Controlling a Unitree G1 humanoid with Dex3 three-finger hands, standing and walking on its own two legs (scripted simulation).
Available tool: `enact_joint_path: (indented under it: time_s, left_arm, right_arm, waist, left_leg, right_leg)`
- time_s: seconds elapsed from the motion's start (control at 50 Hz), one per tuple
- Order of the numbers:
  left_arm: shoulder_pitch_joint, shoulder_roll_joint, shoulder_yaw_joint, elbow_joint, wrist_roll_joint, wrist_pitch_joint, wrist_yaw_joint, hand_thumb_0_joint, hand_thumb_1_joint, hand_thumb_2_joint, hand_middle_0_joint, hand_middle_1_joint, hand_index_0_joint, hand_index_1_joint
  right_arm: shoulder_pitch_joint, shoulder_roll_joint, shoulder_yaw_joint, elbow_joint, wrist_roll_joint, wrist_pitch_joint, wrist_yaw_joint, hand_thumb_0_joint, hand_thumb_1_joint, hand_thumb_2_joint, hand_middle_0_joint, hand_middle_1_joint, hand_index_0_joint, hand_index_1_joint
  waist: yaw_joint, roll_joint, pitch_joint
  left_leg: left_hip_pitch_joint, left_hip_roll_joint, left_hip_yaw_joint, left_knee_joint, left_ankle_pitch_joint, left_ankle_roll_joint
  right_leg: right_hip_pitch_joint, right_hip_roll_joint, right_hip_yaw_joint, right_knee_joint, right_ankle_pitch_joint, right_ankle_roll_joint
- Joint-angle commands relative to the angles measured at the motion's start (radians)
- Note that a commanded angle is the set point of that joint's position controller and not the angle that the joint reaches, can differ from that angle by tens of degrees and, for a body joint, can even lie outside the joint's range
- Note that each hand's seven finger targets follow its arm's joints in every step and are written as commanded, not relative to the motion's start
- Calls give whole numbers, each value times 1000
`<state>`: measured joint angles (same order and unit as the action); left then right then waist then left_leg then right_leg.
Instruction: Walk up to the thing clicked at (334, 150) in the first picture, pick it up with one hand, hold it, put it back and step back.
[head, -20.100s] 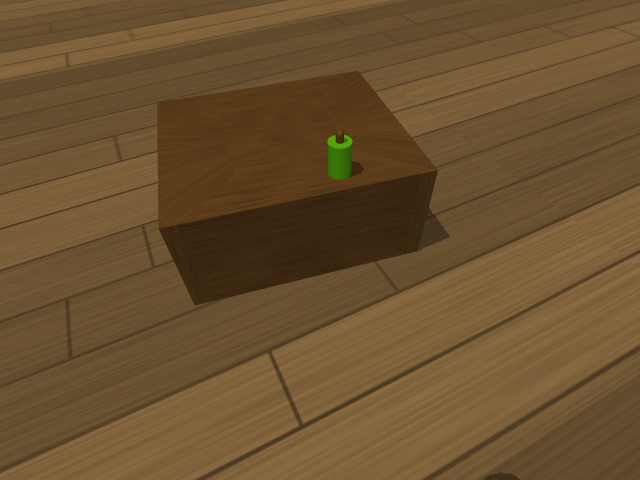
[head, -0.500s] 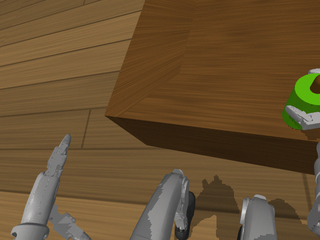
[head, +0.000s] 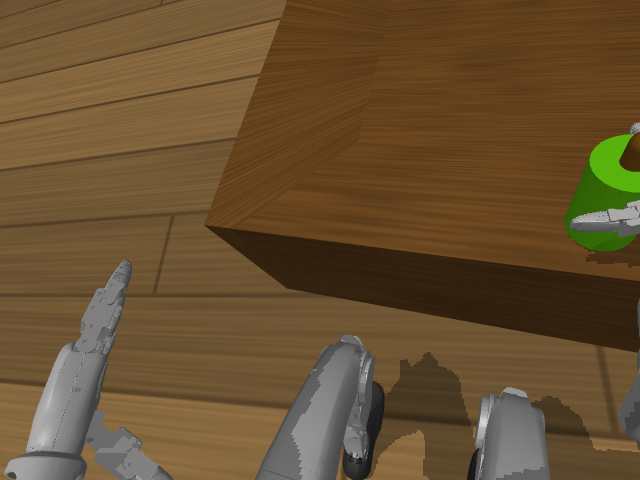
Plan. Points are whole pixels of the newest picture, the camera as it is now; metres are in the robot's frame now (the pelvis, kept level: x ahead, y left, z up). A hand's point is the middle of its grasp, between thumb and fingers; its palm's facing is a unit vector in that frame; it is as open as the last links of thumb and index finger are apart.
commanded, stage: withdraw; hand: right
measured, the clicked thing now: (620, 186) +0.52 -0.19 -0.05
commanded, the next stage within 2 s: rise in 0.38 s
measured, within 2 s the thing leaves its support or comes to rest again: rests again in 0.12 s
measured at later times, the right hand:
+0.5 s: hand out of the picture +0.52 -0.26 +0.06, palm faces +0.21 +0.98 -0.03, open 17.1 cm
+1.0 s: hand out of the picture +0.48 -0.32 +0.13, palm faces +0.32 +0.89 -0.31, open 17.0 cm
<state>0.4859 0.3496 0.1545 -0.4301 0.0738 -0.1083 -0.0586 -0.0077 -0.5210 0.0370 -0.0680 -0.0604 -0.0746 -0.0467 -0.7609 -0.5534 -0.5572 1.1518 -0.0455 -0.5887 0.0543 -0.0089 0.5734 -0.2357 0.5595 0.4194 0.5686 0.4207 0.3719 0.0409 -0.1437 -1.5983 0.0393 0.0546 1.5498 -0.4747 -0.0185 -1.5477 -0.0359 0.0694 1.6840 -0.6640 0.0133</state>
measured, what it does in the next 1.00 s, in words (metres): rises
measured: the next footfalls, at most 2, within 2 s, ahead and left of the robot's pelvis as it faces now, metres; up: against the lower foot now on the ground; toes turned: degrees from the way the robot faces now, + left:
none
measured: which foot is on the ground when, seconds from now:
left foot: down 0.00-1.00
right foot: down 0.00-1.00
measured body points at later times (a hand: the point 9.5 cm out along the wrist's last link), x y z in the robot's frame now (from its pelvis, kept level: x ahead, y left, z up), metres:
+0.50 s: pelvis +0.01 -0.01 +0.04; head +0.16 -0.07 +0.46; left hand +0.16 +0.26 +0.12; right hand +0.50 -0.31 +0.07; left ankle +0.11 +0.14 -0.53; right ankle +0.05 -0.12 -0.53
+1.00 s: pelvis +0.06 -0.01 +0.14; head +0.15 -0.04 +0.58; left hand +0.23 +0.20 +0.12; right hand +0.46 -0.36 +0.15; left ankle +0.11 +0.14 -0.53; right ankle +0.05 -0.12 -0.53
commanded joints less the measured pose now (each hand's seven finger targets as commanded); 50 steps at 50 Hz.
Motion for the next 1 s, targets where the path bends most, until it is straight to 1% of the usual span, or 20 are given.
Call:
enact_joint_path:
  time_s: [0.0,0.02,0.08,0.24,0.26,0.32,0.36,0.48,0.5,0.52,0.54,0.6,0.66,0.68,0.7,0.74,0.82,0.88,0.94,0.98]
  left_arm:
    - [61,173,157,-174,-16,-57,29,0,-548,44,-54,-58,-54,-58]
    - [61,171,156,-187,-17,-59,30,0,-512,16,-49,-57,-67,-39]
    - [76,183,152,-241,-20,-61,34,0,-516,18,-50,-57,-65,-41]
    - [119,165,120,-136,-27,-49,41,0,-529,30,-50,-53,-59,-44]
    - [106,144,91,-112,-27,-45,41,0,-530,31,-49,-53,-59,-44]
    - [103,158,111,-59,-26,-35,49,0,-539,35,-50,-52,-57,-45]
    - [66,154,101,-75,-29,-34,54,0,-549,42,-53,-52,-55,-50]
    - [23,137,64,-2,-31,-31,70,0,-575,71,-77,-82,-65,-94]
    - [-2,171,75,-62,-55,1,75,0,-552,53,-71,-74,-69,-76]
    - [53,154,60,-39,-53,22,72,0,-543,45,-65,-69,-67,-66]
    - [102,146,62,4,-53,33,66,0,-553,49,-66,-65,-64,-67]
    - [111,119,27,88,-52,54,61,0,-553,62,-66,-64,-59,-71]
    - [56,157,54,118,-51,77,70,0,-313,172,-22,-27,-22,-27]
    - [37,179,60,129,-51,80,76,0,-233,252,-102,-107,-102,-107]
    - [-3,153,24,128,-53,82,78,0,-153,332,-123,-171,-124,-171]
    - [-79,71,-90,159,-55,82,77,0,7,492,-129,-181,-130,-181]
    - [-119,11,-200,193,-52,97,73,0,282,544,-137,-194,-138,-194]
    - [-36,27,-173,236,-63,113,69,0,398,611,-149,-213,-150,-212]
    - [15,86,-95,327,-79,143,71,0,521,682,-161,-234,-162,-233]
    - [-14,69,-94,315,-95,146,69,0,588,721,-168,-245,-169,-244]
  right_arm:
    - [-346,-189,-5,-199,9,-59,-1,0,460,-171,289,248,297,248]
    - [-337,-171,10,-183,9,-56,1,0,459,-227,254,269,268,269]
    - [-381,-267,-28,-265,-1,-60,4,0,413,-228,209,243,219,243]
    - [-419,-384,-71,-436,19,-9,22,0,463,-75,80,78,79,78]
    - [-379,-346,-49,-395,20,9,30,0,468,-66,72,69,70,68]
    - [-350,-332,-41,-365,29,52,45,0,469,-59,61,58,59,57]
    - [-297,-277,-13,-290,37,85,68,0,460,-62,58,56,57,56]
    - [-334,-233,19,-162,59,115,114,0,459,-44,57,41,65,41]
    - [-194,-452,-9,-5,-47,214,55,0,477,-70,44,59,55,58]
    - [-305,-384,29,-81,-34,243,27,0,516,-62,44,60,55,59]
    - [-406,-370,45,-153,-33,256,13,0,508,-63,44,59,55,59]
    - [-434,-451,38,-190,-53,316,-27,0,509,-63,46,59,56,59]
    - [-445,-498,19,-240,-55,347,-70,0,338,-107,47,59,56,59]
    - [-488,-517,21,-271,-56,352,-83,0,366,-165,72,85,72,85]
    - [-417,-479,34,-218,-55,362,-91,0,428,-128,65,74,65,74]
    - [-402,-362,102,-78,-53,375,-104,0,453,-113,62,70,62,70]
    - [-322,-353,104,-4,-57,393,-116,0,460,-109,62,69,62,69]
    - [-140,-275,137,21,-36,431,-105,0,437,-122,64,73,64,73]
    - [-81,-258,166,-146,-7,475,-101,0,447,-116,63,71,63,71]
    - [39,-147,226,-231,15,511,-92,0,473,-101,60,66,60,66]
  waist:
    - [-1,-281,-541]
    - [7,-278,-531]
    - [-6,-294,-603]
    - [-75,-415,-641]
    - [-92,-423,-610]
    - [-97,-401,-565]
    - [-81,-328,-523]
    - [-68,-229,-388]
    - [-162,-246,-425]
    - [-109,-262,-399]
    - [-110,-299,-419]
    - [-154,-378,-480]
    - [-170,-349,-576]
    - [-175,-357,-592]
    - [-192,-347,-578]
    - [-184,-255,-466]
    - [-238,-268,-452]
    - [-218,-195,-381]
    - [-224,-183,-349]
    - [-225,-142,-334]
  left_leg:
    - [419,-48,-24,-156,95,39]
    - [415,-51,-22,-154,104,41]
    - [457,-47,-33,-164,113,38]
    - [512,-49,-41,-210,121,45]
    - [486,-54,-30,-216,120,47]
    - [476,-60,-12,-242,118,51]
    - [500,-60,-3,-269,138,48]
    - [478,-58,3,-324,92,46]
    - [587,-57,-16,-388,76,48]
    - [572,-59,-13,-408,74,43]
    - [577,-60,-13,-418,81,44]
    - [600,-69,6,-443,142,47]
    - [711,-72,11,-475,240,50]
    - [737,-74,11,-495,252,51]
    - [759,-75,14,-514,270,51]
    - [806,-76,12,-556,257,46]
    - [906,-72,10,-599,310,44]
    - [955,-75,16,-638,361,41]
    - [960,-72,20,-665,386,45]
    - [978,-69,23,-690,392,45]
  right_leg:
    - [270,28,-13,-256,171,-17]
    - [264,27,-12,-257,177,-17]
    - [299,29,-16,-254,188,-16]
    - [428,30,-30,-317,222,-1]
    - [456,27,-27,-341,231,4]
    - [491,23,-15,-374,254,7]
    - [479,20,-6,-391,264,3]
    - [444,13,5,-440,200,-8]
    - [540,17,-5,-527,210,1]
    - [553,12,2,-545,189,0]
    - [581,16,-3,-563,183,-2]
    - [725,13,-7,-598,299,11]
    - [810,10,-17,-604,461,13]
    - [846,11,-20,-618,479,12]
    - [867,10,-22,-630,519,12]
    - [771,14,-37,-653,441,3]
    - [812,13,-52,-703,517,11]
    - [834,16,-56,-742,553,6]
    - [902,16,-52,-779,600,5]
    - [935,16,-50,-802,608,1]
